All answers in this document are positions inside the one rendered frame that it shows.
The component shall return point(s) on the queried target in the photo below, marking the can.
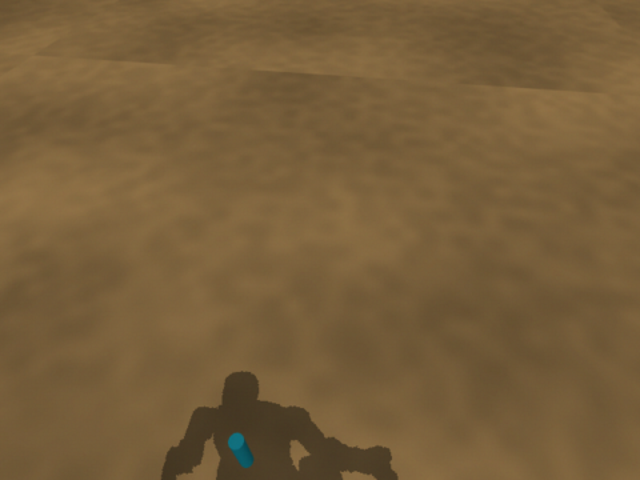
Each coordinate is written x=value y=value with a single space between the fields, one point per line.
x=241 y=450

